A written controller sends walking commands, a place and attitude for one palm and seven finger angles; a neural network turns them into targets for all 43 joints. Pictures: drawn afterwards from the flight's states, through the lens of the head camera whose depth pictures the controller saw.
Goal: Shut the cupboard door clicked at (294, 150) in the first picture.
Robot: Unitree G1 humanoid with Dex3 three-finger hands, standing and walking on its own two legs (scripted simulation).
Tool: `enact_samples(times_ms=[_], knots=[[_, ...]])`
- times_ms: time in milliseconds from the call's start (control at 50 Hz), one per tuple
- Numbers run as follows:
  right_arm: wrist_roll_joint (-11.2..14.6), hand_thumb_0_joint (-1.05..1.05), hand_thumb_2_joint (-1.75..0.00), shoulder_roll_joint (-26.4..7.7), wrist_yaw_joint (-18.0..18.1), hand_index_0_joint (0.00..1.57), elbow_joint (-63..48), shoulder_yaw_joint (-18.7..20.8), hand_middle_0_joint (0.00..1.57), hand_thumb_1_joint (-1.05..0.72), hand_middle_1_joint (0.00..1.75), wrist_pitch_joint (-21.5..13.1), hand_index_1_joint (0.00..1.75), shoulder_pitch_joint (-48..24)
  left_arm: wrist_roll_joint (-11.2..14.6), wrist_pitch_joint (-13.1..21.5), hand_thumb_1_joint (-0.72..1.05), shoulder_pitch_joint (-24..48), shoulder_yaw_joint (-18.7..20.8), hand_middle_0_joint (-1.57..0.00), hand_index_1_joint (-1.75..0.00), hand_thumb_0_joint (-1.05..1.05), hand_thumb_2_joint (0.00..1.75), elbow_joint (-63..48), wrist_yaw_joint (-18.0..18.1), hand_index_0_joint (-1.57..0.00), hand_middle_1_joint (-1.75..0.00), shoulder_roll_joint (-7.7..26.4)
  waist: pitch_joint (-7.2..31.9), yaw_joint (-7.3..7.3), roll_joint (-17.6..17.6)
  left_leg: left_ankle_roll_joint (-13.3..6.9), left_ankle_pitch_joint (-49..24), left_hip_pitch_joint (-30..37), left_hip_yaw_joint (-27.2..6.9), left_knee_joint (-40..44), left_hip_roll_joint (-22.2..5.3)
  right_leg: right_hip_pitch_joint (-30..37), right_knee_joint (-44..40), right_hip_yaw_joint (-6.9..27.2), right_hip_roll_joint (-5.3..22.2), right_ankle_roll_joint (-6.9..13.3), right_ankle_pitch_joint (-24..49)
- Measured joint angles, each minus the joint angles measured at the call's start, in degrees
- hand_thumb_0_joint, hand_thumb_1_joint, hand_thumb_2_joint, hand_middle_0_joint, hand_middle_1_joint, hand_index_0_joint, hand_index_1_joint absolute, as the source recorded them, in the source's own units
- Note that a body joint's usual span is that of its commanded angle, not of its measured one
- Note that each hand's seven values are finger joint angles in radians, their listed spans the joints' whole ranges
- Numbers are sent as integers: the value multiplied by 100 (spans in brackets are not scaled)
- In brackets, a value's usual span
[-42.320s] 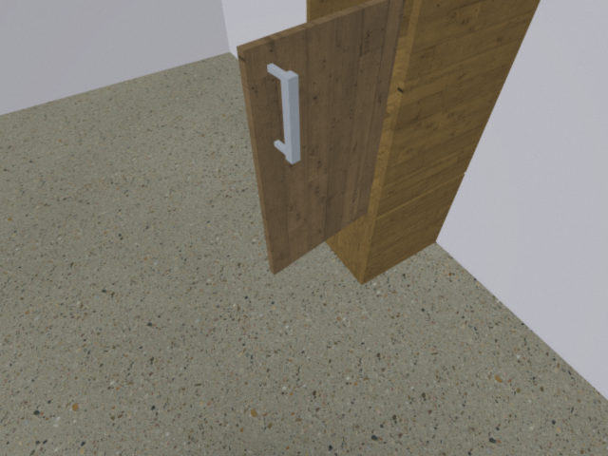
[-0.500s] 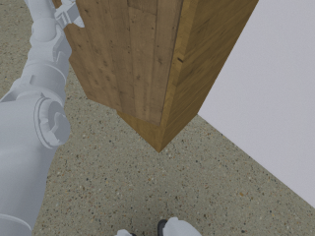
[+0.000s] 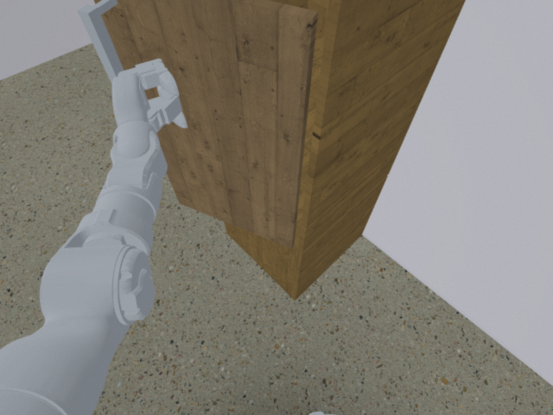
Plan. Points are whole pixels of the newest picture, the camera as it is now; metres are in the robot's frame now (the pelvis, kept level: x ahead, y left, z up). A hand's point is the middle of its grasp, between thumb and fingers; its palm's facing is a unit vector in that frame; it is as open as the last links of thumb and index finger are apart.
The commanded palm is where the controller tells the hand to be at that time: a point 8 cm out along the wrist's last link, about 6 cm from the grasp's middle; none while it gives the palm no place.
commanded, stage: pull the fist back off the door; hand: left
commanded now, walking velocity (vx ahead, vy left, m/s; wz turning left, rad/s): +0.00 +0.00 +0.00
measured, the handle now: (119, 55) +0.65 +0.19 +0.15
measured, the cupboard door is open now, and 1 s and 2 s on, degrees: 22 22 22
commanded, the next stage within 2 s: draw the hand back to the body in 0.20 s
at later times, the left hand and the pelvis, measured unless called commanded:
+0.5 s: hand (165, 119) +0.48 +0.10 +0.16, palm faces +0.16 -0.99 -0.02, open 3.1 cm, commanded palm +0.41 +0.16 +0.16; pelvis -0.02 +0.00 +0.00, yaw -1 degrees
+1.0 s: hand (65, 243) +0.30 +0.19 +0.17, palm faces +0.19 -0.96 -0.19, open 3.1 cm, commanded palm +0.26 +0.24 +0.18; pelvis -0.02 +0.01 +0.02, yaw +1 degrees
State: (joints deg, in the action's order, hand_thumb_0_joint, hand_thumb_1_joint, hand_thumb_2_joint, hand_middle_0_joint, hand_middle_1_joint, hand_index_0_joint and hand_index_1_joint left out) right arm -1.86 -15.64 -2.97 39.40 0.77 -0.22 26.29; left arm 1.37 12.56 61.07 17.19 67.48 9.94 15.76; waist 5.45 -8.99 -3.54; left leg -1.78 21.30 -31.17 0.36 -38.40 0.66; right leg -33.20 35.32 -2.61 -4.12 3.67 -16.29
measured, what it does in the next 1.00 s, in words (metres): stands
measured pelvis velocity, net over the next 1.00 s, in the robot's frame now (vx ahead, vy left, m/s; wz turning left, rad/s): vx -0.02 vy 0.01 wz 0.02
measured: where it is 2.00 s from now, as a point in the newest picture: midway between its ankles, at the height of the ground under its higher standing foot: outside the picture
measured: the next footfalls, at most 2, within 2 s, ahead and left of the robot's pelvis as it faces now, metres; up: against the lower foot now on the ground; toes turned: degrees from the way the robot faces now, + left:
none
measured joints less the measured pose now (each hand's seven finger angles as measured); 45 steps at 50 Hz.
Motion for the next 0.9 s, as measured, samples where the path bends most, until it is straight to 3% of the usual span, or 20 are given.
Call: enact_samples(times_ms=[200,400,520,680,840,900], knots=[[43,1,-90,14,126,20,21,-25,20,-91,30,-218,30,-516,24,62,90,-162,-321,-130,-150,1,90,-109,225,-130,-150,-439,-23,116,60,-26,-85,176,1,25,81,147,63,-3,85,-30,26],[21,1,-90,128,135,20,-19,-133,20,-90,30,-284,30,-535,-71,129,90,118,-100,-130,-150,1,90,231,243,-130,-150,-229,-9,48,103,-34,-141,76,58,-7,101,12,143,45,106,-37,72],[163,1,-90,91,160,20,-90,-67,20,-90,30,-108,30,-198,162,5,90,-1140,-93,-130,-150,1,90,-1053,-109,-130,-150,-271,29,248,11,-46,-157,482,207,229,50,349,-45,208,41,-47,124],[358,2,-90,96,407,20,-66,-50,20,-90,30,-91,30,-422,542,-738,90,-2954,-434,-130,-150,1,90,-3314,-354,-130,-150,-516,-117,573,-2,-46,-256,1267,170,599,42,1162,-450,197,26,-49,229],[513,2,-90,66,666,20,-229,-174,20,-90,30,-206,30,-1288,780,-1563,90,-3800,-833,-128,-147,1,90,-4608,-681,-127,-148,-541,-165,910,-5,-59,-406,1814,36,874,130,1746,-696,81,116,-71,301],[473,2,-90,113,659,20,-381,-239,20,-91,30,-240,30,-1644,557,-1397,90,-4336,-1042,-123,-143,1,90,-5139,-660,-123,-143,-366,-217,928,-7,-61,-482,2026,15,1038,163,1938,-799,69,148,-85,333]])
